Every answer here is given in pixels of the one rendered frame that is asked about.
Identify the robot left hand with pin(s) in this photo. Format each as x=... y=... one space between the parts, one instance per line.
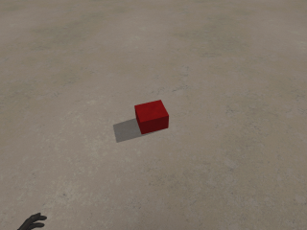
x=30 y=223

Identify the carton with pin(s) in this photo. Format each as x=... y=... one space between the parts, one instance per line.
x=151 y=116

